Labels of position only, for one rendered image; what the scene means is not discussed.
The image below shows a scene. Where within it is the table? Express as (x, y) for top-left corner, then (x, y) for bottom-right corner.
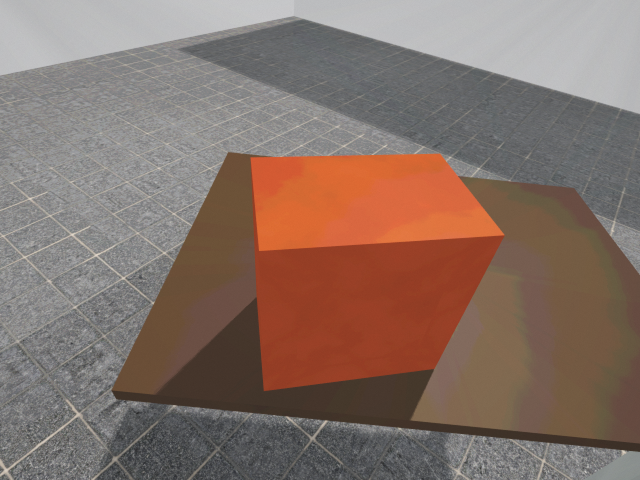
(111, 152), (640, 480)

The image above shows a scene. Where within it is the carton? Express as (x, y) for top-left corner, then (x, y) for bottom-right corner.
(251, 154), (505, 391)

